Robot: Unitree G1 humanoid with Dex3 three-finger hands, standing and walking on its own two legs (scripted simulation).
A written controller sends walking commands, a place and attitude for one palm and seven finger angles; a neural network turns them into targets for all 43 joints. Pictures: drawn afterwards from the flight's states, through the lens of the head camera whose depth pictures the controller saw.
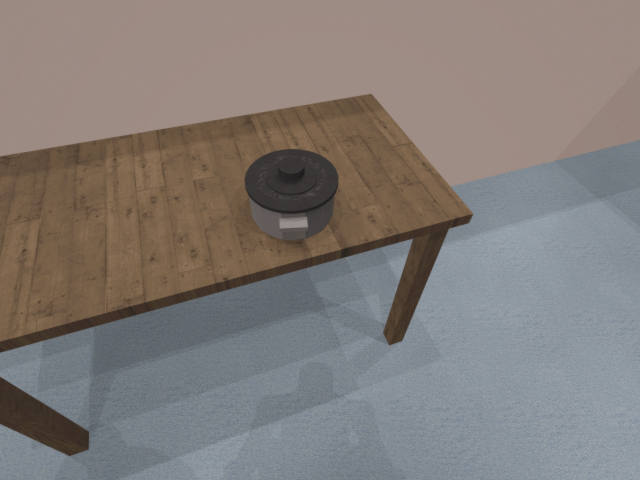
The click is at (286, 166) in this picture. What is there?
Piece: lid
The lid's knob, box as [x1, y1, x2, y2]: [278, 157, 304, 180]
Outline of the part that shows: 278,163 279,175 284,179 294,180 303,175 304,165 303,162 298,158 287,157 282,159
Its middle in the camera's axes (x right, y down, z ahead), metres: -0.06 -0.13 +0.75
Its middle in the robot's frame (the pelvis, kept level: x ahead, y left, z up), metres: +0.65 +0.10 -0.01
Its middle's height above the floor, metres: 0.77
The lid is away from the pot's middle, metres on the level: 0.00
